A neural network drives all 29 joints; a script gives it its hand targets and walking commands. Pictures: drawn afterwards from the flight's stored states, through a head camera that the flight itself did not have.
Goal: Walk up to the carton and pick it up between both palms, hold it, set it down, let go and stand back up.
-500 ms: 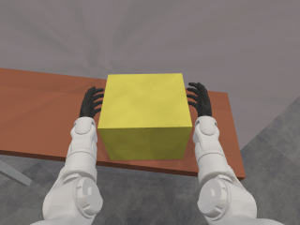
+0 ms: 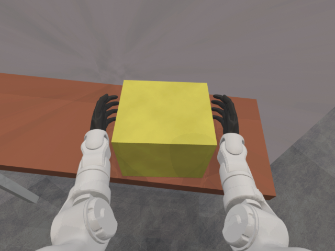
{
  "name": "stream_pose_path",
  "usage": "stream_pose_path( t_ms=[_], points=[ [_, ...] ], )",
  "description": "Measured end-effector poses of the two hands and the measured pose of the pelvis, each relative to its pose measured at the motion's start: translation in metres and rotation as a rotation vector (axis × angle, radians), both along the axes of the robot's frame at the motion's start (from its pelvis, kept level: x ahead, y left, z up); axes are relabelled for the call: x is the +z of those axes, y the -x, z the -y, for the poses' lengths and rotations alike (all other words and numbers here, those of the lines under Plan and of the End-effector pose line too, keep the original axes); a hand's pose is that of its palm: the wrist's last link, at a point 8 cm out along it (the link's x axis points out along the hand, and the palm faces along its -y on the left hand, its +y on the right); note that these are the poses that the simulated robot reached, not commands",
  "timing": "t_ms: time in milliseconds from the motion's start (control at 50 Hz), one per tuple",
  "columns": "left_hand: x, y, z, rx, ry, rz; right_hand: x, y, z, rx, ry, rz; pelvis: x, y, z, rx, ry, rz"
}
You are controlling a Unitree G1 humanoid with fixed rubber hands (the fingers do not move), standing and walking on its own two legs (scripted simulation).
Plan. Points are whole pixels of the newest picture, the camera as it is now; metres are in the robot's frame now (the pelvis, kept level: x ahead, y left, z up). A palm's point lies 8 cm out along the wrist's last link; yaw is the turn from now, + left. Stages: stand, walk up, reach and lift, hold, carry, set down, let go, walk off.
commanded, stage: set down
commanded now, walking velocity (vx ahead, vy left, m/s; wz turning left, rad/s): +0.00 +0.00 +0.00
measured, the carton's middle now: (164, 130) +0.43 +0.06 -0.01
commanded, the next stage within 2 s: none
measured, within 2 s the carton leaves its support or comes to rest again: rests again in 0.72 s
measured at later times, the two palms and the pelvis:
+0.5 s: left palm (100, 128) +0.38 +0.22 +0.04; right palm (228, 130) +0.40 -0.10 +0.05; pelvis -0.01 +0.01 +0.00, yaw -1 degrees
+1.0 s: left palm (84, 122) +0.40 +0.26 +0.03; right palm (224, 119) +0.45 -0.10 +0.04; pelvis -0.01 +0.01 -0.02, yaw -1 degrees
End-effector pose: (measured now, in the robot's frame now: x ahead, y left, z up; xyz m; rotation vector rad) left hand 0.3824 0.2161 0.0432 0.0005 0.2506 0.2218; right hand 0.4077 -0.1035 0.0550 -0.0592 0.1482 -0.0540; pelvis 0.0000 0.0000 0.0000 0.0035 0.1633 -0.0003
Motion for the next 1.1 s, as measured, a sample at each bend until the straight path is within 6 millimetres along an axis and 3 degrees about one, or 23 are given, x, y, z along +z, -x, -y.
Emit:
stream_pose_path(
  t_ms=[460, 680, 920, 1100],
  points=[
    [-0.005, 0.003, -0.001, -0.001, -0.004, 0.023, -0.002, 0.005, -0.001, 0.005, 0.022, -0.027, -0.002, 0.011, -0.006, -0.012, 0.006, -0.016],
    [-0.009, -0.003, -0.006, 0.009, -0.008, -0.002, -0.005, -0.003, -0.005, 0.026, 0.000, -0.079, -0.007, 0.012, -0.009, -0.018, 0.014, -0.080],
    [-0.009, -0.017, -0.032, 0.054, -0.008, -0.024, -0.015, -0.031, -0.013, 0.086, 0.008, -0.147, -0.020, 0.011, -0.012, -0.003, 0.039, -0.206],
    [-0.017, -0.008, -0.058, 0.071, -0.036, -0.031, -0.011, -0.041, 0.015, 0.048, 0.034, -0.112, -0.030, 0.018, -0.010, 0.004, 0.048, -0.251]
  ],
)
